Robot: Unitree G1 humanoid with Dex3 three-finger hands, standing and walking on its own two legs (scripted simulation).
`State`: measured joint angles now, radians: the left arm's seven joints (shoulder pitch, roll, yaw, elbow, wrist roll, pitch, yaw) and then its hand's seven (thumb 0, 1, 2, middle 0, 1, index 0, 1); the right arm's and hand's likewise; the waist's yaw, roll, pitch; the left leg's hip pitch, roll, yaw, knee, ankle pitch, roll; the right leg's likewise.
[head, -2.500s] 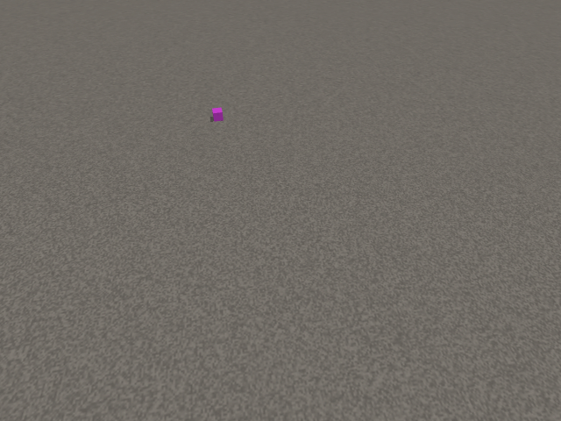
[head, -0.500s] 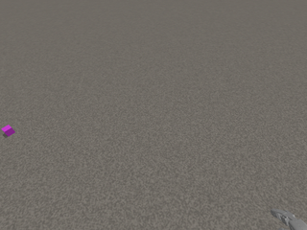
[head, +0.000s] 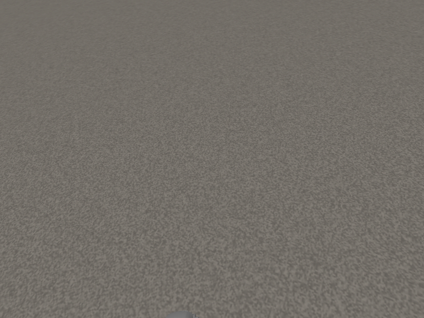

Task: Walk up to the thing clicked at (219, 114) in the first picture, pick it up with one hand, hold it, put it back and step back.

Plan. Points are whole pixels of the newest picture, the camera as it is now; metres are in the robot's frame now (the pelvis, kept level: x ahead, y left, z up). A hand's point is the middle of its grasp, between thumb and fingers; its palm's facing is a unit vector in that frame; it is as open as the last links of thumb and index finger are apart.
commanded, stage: walk up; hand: left
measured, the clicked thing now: out of the picture +0.75 +1.23 -0.72
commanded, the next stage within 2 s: none
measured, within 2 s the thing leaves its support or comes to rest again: neither
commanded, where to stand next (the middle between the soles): +0.28 +1.25 m, yaw -32 degrees
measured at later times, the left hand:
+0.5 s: hand out of the picture +0.24 +0.52 -0.13, palm faces -0.23 -0.81 -0.54, open 7.4 cm
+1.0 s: hand out of the picture +0.34 +0.77 -0.13, palm faces -0.24 -0.75 -0.61, open 7.4 cm
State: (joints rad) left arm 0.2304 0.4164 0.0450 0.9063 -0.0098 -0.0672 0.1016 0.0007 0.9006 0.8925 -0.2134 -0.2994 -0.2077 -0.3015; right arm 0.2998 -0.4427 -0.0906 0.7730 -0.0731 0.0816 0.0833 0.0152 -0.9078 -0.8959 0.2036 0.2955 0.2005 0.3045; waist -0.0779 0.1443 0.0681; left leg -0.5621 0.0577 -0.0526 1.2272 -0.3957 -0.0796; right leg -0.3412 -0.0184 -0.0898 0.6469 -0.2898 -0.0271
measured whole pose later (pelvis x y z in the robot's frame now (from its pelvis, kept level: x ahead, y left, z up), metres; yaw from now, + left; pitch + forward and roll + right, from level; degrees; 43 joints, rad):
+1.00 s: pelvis +0.19 +0.45 -0.02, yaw -14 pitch +0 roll -1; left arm 0.29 0.51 0.08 0.91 0.01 -0.04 0.12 0.01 0.90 0.89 -0.21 -0.30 -0.20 -0.30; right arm 0.26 -0.45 -0.11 0.69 -0.09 0.06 0.07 0.01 -0.91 -0.90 0.20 0.30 0.20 0.30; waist -0.07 0.05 0.09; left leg -0.41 0.03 0.03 0.87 -0.46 0.02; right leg -0.65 -0.02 0.07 1.15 -0.49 -0.05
